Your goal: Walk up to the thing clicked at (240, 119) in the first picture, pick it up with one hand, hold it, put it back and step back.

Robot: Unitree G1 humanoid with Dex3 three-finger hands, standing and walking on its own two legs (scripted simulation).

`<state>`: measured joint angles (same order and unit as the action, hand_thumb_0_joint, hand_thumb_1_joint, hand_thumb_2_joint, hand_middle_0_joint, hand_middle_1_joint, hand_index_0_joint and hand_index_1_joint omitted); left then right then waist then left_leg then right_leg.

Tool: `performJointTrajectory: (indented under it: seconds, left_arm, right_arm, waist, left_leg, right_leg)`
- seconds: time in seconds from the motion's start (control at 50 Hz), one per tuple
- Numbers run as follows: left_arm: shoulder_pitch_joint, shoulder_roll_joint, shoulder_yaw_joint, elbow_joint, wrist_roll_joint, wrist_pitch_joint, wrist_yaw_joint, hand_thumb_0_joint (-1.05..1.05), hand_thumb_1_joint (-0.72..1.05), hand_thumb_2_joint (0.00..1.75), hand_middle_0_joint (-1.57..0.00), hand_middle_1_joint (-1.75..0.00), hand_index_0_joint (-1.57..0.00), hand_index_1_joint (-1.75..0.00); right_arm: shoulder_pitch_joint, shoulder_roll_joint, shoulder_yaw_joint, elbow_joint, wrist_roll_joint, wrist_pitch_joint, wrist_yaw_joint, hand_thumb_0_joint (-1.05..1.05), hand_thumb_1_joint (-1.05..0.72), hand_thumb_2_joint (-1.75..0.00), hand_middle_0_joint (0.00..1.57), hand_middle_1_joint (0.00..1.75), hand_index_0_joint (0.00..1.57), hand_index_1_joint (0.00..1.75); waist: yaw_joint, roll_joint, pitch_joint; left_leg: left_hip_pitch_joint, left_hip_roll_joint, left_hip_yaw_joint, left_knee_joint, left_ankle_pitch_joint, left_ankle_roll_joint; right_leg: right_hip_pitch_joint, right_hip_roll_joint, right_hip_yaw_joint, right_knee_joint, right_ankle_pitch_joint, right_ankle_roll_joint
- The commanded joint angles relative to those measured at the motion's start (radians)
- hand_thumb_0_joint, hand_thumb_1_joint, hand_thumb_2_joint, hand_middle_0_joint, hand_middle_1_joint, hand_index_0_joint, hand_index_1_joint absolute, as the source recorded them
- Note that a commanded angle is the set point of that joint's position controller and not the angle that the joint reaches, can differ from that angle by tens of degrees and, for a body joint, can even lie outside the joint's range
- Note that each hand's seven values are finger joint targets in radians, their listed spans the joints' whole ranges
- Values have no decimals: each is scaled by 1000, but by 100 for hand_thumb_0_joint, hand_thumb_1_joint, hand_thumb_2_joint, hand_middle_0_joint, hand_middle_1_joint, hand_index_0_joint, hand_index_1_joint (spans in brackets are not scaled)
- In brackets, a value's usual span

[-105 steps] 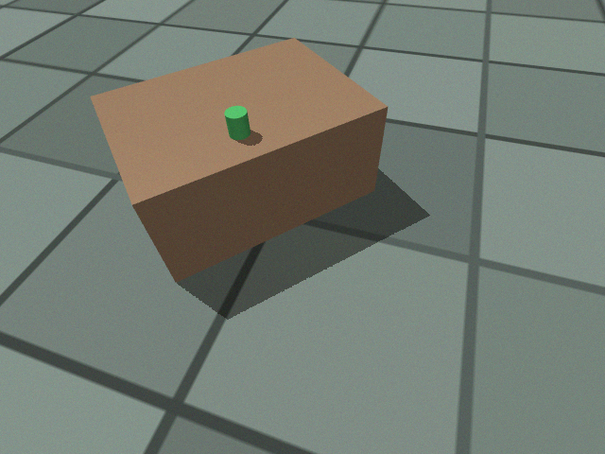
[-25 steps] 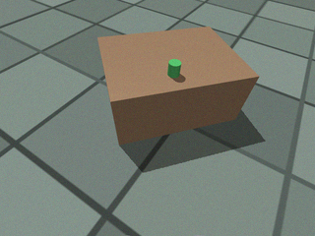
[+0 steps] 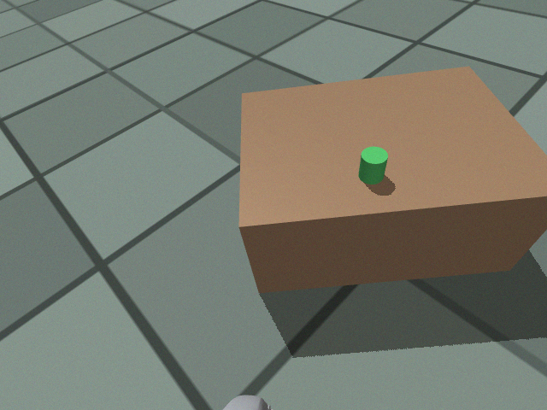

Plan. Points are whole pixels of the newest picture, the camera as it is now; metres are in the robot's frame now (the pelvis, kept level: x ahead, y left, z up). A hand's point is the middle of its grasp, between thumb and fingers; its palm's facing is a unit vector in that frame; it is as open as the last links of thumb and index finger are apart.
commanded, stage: walk up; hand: right
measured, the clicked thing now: (372, 165) +0.85 -0.21 -0.28
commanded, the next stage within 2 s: none
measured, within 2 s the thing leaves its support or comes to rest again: neither
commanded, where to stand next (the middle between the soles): +0.36 -0.05 m, yaw +6 degrees
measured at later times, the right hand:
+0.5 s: hand (466, 327) +0.28 -0.26 -0.11, palm faces -0.10 +0.90 -0.43, open 7.4 cm
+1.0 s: hand (477, 294) +0.37 -0.33 -0.17, palm faces -0.18 +0.93 -0.32, open 7.4 cm
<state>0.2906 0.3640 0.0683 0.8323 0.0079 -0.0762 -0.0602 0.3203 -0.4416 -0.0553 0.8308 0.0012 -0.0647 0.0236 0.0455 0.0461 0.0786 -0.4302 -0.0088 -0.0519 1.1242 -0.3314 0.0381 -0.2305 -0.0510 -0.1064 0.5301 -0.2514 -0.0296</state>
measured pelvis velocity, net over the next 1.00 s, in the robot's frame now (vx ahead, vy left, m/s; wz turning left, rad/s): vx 0.28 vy -0.08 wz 0.12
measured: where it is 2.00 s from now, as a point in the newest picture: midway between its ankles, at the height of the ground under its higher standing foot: (329, 386)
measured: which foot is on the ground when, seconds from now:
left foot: up 0.00-0.26, down 0.28-0.76, up 0.78-1.00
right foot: down 0.00-0.30, up 0.32-0.72, down 0.74-1.00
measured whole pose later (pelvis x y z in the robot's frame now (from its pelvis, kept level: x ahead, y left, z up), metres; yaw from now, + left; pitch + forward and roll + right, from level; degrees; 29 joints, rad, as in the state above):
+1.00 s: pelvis +0.28 -0.08 -0.01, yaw +7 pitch -2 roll +1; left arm 0.25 0.36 0.02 0.85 0.02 -0.05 -0.02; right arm 0.28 -0.41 -0.03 0.89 -0.01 -0.01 0.01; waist 0.02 0.06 0.10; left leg -0.41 0.01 -0.03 0.85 -0.42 0.01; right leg -0.30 -0.06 -0.07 0.58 -0.24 -0.02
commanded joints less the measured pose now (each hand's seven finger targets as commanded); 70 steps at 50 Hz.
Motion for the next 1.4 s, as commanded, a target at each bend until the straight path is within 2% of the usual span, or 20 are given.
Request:
performJointTrajectory:
  seconds: [0.0,0.16,0.24,0.26,0.28,0.3,0.44,0.56,0.64,0.7,0.72,0.74,0.78,0.84,1.02,1.06,1.1,1.14,1.26,1.38]
  left_arm:
    - [43,252,69,-70,-1,-27,24,0,90,90,-20,-30,-20,-30]
    - [115,276,78,-116,19,-9,25,0,90,90,-20,-30,-20,-30]
    - [69,271,62,-143,13,8,27,0,90,90,-20,-30,-20,-30]
    - [113,222,44,-144,7,13,28,0,90,90,-20,-30,-20,-30]
    - [173,146,31,-148,4,18,23,0,90,90,-20,-30,-20,-30]
    - [195,242,59,-136,2,33,30,0,90,90,-20,-30,-20,-30]
    - [177,239,59,-62,8,57,8,0,90,90,-20,-30,-20,-30]
    - [55,224,57,-81,12,42,-13,0,90,90,-20,-30,-20,-30]
    - [57,208,52,-43,6,20,10,0,90,90,-20,-30,-20,-30]
    - [129,220,52,4,13,-5,35,0,90,90,-20,-30,-20,-30]
    - [154,276,68,5,21,-14,44,0,90,90,-20,-30,-20,-30]
    - [116,342,75,-31,23,-20,50,0,90,90,-20,-30,-20,-30]
    - [66,373,79,-32,7,-1,51,0,90,90,-20,-30,-20,-30]
    - [10,295,46,-35,3,2,60,0,90,90,-20,-30,-20,-30]
    - [-90,286,27,-34,-1,23,66,0,90,90,-20,-30,-20,-30]
    - [-112,259,11,-27,-11,33,68,0,90,90,-20,-30,-20,-30]
    - [-84,213,-9,-17,-19,41,68,0,90,90,-20,-30,-20,-30]
    - [-77,233,0,41,-24,60,74,0,90,90,-20,-30,-20,-30]
    - [-105,253,-8,115,-2,30,70,0,90,90,-20,-30,-20,-30]
    - [-187,241,-26,162,-4,18,66,0,90,90,-20,-30,-20,-30]
  right_arm:
    - [110,-122,-47,-42,6,-4,11,0,-90,-90,20,30,20,30]
    - [-99,-116,-53,-129,-5,-8,17,0,-90,-90,20,30,20,30]
    - [75,-157,-78,-80,-16,-25,2,0,-90,-90,20,30,20,30]
    - [173,-201,-97,-59,-28,-32,-9,0,-90,-90,20,30,20,30]
    - [205,-286,-118,-75,-42,-34,-23,0,-90,-90,20,30,20,30]
    - [170,-315,-123,-118,-16,-33,-30,0,-90,-90,20,30,20,30]
    - [32,-213,-73,-115,6,-58,-29,0,-90,-90,20,30,20,30]
    - [28,-238,-84,-115,-7,-57,-10,0,-90,-90,20,30,20,30]
    - [-8,-225,-69,-112,-11,-25,-10,0,-90,-90,20,30,20,30]
    - [-12,-142,-37,-113,-1,-2,-15,0,-90,-90,20,30,20,30]
    - [52,-78,-15,-107,3,1,-17,0,-90,-90,20,30,20,30]
    - [103,-37,7,-107,2,6,-19,0,-90,-90,20,30,20,30]
    - [59,-179,-38,-63,-9,17,-39,0,-90,-90,20,30,20,30]
    - [78,-159,-36,-6,9,21,-34,0,-90,-90,20,30,20,30]
    - [-2,-116,-24,54,-12,35,-29,0,-90,-90,20,30,20,30]
    - [1,-131,-34,77,-18,31,-31,0,-90,-90,20,30,20,30]
    - [-69,-204,-47,52,-30,25,-34,0,-90,-90,20,30,20,30]
    - [-179,-237,-43,42,-12,29,-27,0,-90,-90,20,30,20,30]
    - [-233,-132,2,82,-1,41,-19,0,-90,-90,20,30,20,30]
    - [-247,-140,7,141,0,39,-14,0,-90,-90,20,30,20,30]
  waist:
    - [-30,-242,4]
    - [34,-150,-19]
    - [-82,-23,-113]
    - [-125,108,-165]
    - [-113,296,-197]
    - [-104,160,-225]
    - [-34,50,11]
    - [-66,133,21]
    - [-44,130,-2]
    - [7,-35,-91]
    - [11,-221,-132]
    - [-21,-341,-126]
    - [-1,-268,-73]
    - [-32,-269,-77]
    - [-40,-224,-106]
    - [-61,-161,-107]
    - [-34,17,-108]
    - [-13,118,-62]
    - [-17,39,-97]
    - [-39,-26,-99]
  left_leg:
    - [-98,14,4,-81,122,-13]
    - [-52,64,89,-452,170,-15]
    - [334,19,110,-569,179,41]
    - [481,53,11,-632,76,85]
    - [616,295,-396,-683,-26,166]
    - [594,438,-710,-812,-172,265]
    - [144,249,-166,-861,142,144]
    - [120,199,-80,-885,-58,169]
    - [71,211,-74,-770,72,164]
    - [34,131,9,-488,159,88]
    - [-14,61,64,-295,1,48]
    - [-149,-28,69,-170,-207,-8]
    - [-158,34,4,-69,-236,-7]
    - [-106,36,-20,-104,-143,-16]
    - [155,23,81,-464,40,-28]
    - [257,15,73,-566,173,-6]
    - [247,175,-168,-673,245,54]
    - [18,288,-293,-781,-15,168]
    - [96,110,-78,-652,70,13]
    - [223,124,-80,-696,162,20]
  right_leg:
    - [82,-137,110,-235,392,-78]
    - [166,-214,83,-174,368,-126]
    - [-5,-177,36,99,329,-124]
    - [-112,-104,-12,351,266,-91]
    - [-363,27,-21,581,-206,-34]
    - [-428,46,86,683,-333,-24]
    - [-255,-61,162,564,-66,5]
    - [-230,-76,94,256,16,38]
    - [-98,-26,53,125,49,34]
    - [131,15,59,-70,113,12]
    - [192,-126,236,-164,73,-16]
    - [212,-327,557,-237,19,-93]
    - [122,-386,614,-221,8,-242]
    - [92,-229,310,-169,189,-160]
    - [-46,-236,191,-47,347,-154]
    - [-126,-212,173,16,264,-105]
    - [-176,-115,126,95,69,-25]
    - [-10,1,71,187,-246,2]
    - [34,-97,187,-114,-3,-25]
    - [-1,-94,163,-171,42,-6]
